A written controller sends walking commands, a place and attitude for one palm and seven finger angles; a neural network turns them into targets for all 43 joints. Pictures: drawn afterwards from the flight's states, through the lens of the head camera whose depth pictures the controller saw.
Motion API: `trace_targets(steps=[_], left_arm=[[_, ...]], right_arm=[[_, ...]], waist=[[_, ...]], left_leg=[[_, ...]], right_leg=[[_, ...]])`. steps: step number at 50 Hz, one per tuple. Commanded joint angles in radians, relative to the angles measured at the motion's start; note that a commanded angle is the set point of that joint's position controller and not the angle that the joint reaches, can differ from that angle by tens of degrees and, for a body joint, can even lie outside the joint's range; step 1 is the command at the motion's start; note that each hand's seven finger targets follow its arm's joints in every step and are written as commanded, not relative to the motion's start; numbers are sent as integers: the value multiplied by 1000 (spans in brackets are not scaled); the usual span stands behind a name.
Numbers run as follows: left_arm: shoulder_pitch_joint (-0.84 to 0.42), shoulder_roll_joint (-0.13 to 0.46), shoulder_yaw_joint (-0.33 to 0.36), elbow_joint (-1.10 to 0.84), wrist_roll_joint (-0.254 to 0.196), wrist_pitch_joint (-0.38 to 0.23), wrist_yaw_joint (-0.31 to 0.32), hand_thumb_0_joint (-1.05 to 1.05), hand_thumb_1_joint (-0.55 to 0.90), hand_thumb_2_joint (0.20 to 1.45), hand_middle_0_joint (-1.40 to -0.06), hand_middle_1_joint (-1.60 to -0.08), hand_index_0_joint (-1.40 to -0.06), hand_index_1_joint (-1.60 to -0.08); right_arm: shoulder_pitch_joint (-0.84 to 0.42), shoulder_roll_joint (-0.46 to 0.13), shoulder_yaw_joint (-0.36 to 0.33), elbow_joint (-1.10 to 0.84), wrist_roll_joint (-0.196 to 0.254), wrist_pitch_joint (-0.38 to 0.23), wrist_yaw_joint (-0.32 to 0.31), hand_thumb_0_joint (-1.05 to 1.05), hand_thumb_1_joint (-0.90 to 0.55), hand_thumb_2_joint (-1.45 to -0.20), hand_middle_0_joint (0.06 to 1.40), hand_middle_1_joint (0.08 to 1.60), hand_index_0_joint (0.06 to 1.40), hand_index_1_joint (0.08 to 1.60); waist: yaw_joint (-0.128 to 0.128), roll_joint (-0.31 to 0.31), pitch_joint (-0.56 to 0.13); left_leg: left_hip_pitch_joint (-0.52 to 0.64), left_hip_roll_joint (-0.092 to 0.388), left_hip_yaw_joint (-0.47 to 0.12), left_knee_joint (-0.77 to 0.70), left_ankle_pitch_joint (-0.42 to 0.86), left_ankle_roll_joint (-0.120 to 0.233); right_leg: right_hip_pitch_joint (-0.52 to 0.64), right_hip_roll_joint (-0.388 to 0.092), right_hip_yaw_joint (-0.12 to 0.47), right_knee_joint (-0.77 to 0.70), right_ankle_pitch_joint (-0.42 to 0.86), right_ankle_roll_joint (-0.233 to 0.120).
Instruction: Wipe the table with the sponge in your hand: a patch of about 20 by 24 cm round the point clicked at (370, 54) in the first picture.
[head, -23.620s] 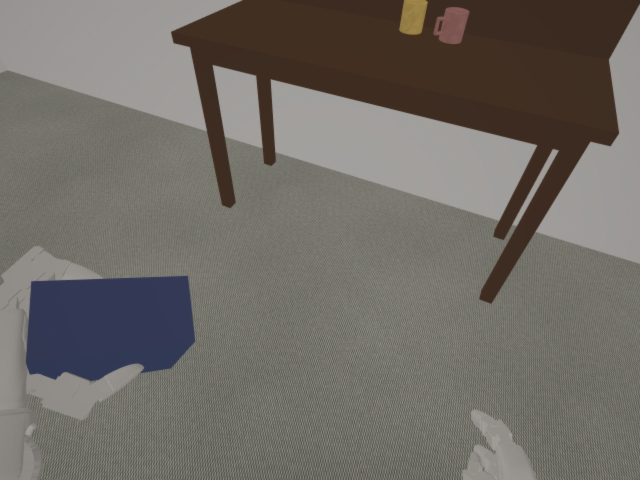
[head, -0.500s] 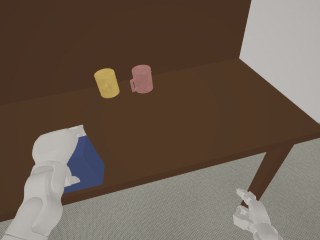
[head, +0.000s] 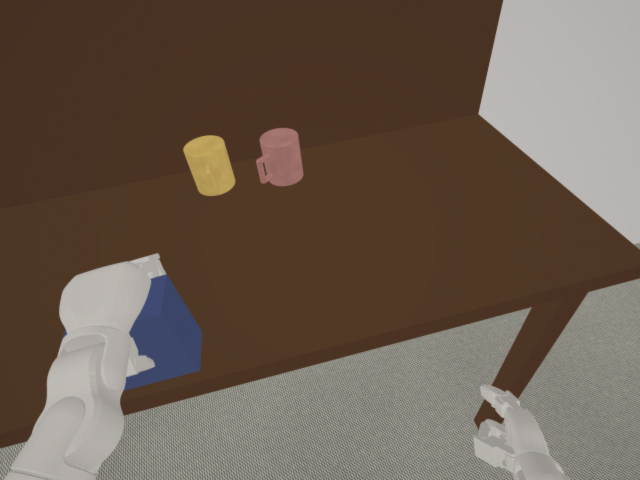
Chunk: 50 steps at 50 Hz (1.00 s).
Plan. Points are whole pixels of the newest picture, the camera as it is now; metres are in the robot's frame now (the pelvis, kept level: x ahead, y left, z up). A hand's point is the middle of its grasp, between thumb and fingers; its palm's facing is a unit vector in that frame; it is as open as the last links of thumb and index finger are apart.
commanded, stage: wipe forward along the first lane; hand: left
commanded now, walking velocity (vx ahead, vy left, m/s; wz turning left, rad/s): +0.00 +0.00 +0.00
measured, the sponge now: (148, 344) +0.24 +0.28 +0.05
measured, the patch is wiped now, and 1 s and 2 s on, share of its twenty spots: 0.00 0.20 0.55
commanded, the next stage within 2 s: slide across to the middle lane in 1.48 s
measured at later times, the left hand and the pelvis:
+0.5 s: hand (137, 288) +0.29 +0.30 +0.10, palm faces -0.02 -0.03 -1.00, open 10.6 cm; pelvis -0.01 -0.01 +0.00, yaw +1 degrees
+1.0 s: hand (143, 257) +0.35 +0.32 +0.09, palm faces -0.07 +0.01 -1.00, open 10.6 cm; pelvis -0.01 -0.01 +0.00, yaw +1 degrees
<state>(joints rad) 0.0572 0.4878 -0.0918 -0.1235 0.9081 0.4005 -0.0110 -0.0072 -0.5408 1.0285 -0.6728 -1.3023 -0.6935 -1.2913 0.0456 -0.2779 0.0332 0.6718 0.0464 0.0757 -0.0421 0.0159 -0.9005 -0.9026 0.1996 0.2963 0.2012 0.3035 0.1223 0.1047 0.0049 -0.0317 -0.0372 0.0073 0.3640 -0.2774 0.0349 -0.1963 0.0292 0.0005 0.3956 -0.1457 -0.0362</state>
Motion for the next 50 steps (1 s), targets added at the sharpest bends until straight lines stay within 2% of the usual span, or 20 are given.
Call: trace_targets(steps=[1,4,5,13,14,15,19,21,24,26,29,30,34,35,39,41,44,46,49,50], left_arm=[[-222,209,146,-83,18,-3,26,0,100,1300,-1200,-1600,-1200,-1600],[-271,234,153,-73,24,-10,20,0,100,1300,-1200,-1600,-1200,-1600],[-279,190,117,-56,19,-14,16,0,100,1300,-1200,-1600,-1200,-1600],[-413,221,117,141,24,-60,7,0,100,1300,-1200,-1600,-1200,-1600],[-407,242,136,150,29,-57,7,0,100,1300,-1200,-1600,-1200,-1600],[-441,210,104,160,29,-65,5,0,100,1300,-1200,-1600,-1200,-1600],[-443,236,128,225,31,-81,5,0,100,1300,-1200,-1600,-1200,-1600],[-503,199,88,260,29,-94,5,0,100,1300,-1200,-1600,-1200,-1600],[-504,276,152,333,33,-104,15,0,100,1300,-1200,-1600,-1200,-1600],[-562,221,94,369,33,-116,12,0,100,1300,-1200,-1600,-1200,-1600],[-583,274,132,421,45,-126,17,0,100,1300,-1200,-1600,-1200,-1600],[-586,235,99,435,41,-129,13,0,100,1300,-1200,-1600,-1200,-1600],[-626,311,153,486,46,-151,17,0,100,1300,-1200,-1600,-1200,-1600],[-647,274,117,497,46,-158,14,0,100,1300,-1200,-1600,-1200,-1600],[-696,313,140,545,52,-174,18,0,100,1300,-1200,-1600,-1200,-1600],[-712,272,105,576,55,-186,20,0,100,1300,-1200,-1600,-1200,-1600],[-733,323,144,591,57,-201,25,0,100,1300,-1200,-1600,-1200,-1600],[-756,280,104,611,61,-208,28,0,100,1300,-1200,-1600,-1200,-1600],[-790,328,136,639,64,-212,32,0,100,1300,-1200,-1600,-1200,-1600],[-822,293,101,639,67,-216,34,0,100,1300,-1200,-1600,-1200,-1600]], right_arm=[[-186,-104,-34,-163,4,-49,-17,0,-900,-900,200,300,200,300],[-203,-105,-31,-169,8,-51,-21,0,-900,-900,200,300,200,300],[-180,-102,-32,-172,8,-57,-24,0,-900,-900,200,300,200,300],[-137,-119,-43,-137,11,-58,-40,0,-900,-900,200,300,200,300],[-149,-117,-38,-148,16,-61,-38,0,-900,-900,200,300,200,300],[-130,-117,-38,-150,16,-64,-39,0,-900,-900,200,300,200,300],[-125,-123,-42,-148,18,-58,-36,0,-900,-900,200,300,200,300],[-96,-126,-45,-138,20,-61,-40,0,-900,-900,200,300,200,300],[-89,-134,-48,-135,22,-58,-44,0,-900,-900,200,300,200,300],[-68,-133,-49,-129,26,-61,-48,0,-900,-900,200,300,200,300],[-55,-141,-52,-126,27,-60,-48,0,-900,-900,200,300,200,300],[-46,-137,-54,-130,28,-62,-50,0,-900,-900,200,300,200,300],[-27,-147,-57,-124,29,-55,-51,0,-900,-900,200,300,200,300],[-14,-143,-57,-126,29,-57,-52,0,-900,-900,200,300,200,300],[1,-149,-59,-122,33,-55,-54,0,-900,-900,200,300,200,300],[25,-147,-64,-117,33,-58,-54,0,-900,-900,200,300,200,300],[33,-155,-67,-113,33,-52,-54,0,-900,-900,200,300,200,300],[47,-151,-68,-110,34,-52,-54,0,-900,-900,200,300,200,300],[53,-157,-67,-104,35,-48,-55,0,-900,-900,200,300,200,300],[63,-153,-68,-105,36,-50,-54,0,-900,-900,200,300,200,300]], waist=[[-5,-107,-163],[-5,-70,-160],[-13,-99,-176],[-32,-125,-154],[-26,-114,-156],[-36,-126,-182],[-30,-115,-164],[-50,-135,-169],[-40,-161,-162],[-59,-152,-153],[-52,-134,-170],[-58,-159,-192],[-58,-139,-200],[-66,-163,-211],[-70,-139,-196],[-80,-153,-197],[-78,-159,-230],[-87,-149,-231],[-88,-148,-231],[-97,-151,-239]], left_leg=[[-143,2,-51,-50,265,5],[-139,-1,-51,-51,238,5],[-148,-2,-41,-41,250,10],[-179,-5,-34,-40,177,8],[-181,-5,-39,-41,156,8],[-195,-4,-31,-35,169,9],[-205,-2,-39,-36,153,5],[-213,0,-33,-31,160,6],[-240,-2,-33,-27,107,10],[-251,-1,-27,-25,97,9],[-261,-3,-28,-18,84,8],[-272,-4,-16,-6,94,12],[-289,-4,-23,-1,86,11],[-299,-4,-17,5,92,13],[-304,-2,-23,2,70,12],[-307,-1,-21,8,80,12],[-313,-3,-22,16,90,13],[-309,-2,-19,17,104,10],[-318,-2,-21,16,95,11],[-314,-3,-18,21,108,13]], right_leg=[[197,-10,81,-34,100,-43],[176,-2,108,-41,70,-49],[187,-15,70,-31,85,-40],[143,-18,65,-52,27,-31],[135,-11,99,-55,-3,-39],[152,-23,62,-41,15,-33],[124,-13,85,-46,6,-39],[115,-19,51,-41,20,-31],[110,-16,80,-48,-35,-30],[87,-23,51,-46,-44,-25],[83,-19,70,-43,-54,-31],[102,-28,51,-33,-42,-22],[94,-24,70,-30,-36,-26],[104,-30,51,-22,-26,-21],[62,-23,53,-27,-52,-24],[55,-25,39,-24,-36,-23],[69,-22,52,-17,-14,-24],[56,-24,38,-13,5,-23],[52,-22,42,-16,-2,-23],[49,-25,32,-12,12,-21]])
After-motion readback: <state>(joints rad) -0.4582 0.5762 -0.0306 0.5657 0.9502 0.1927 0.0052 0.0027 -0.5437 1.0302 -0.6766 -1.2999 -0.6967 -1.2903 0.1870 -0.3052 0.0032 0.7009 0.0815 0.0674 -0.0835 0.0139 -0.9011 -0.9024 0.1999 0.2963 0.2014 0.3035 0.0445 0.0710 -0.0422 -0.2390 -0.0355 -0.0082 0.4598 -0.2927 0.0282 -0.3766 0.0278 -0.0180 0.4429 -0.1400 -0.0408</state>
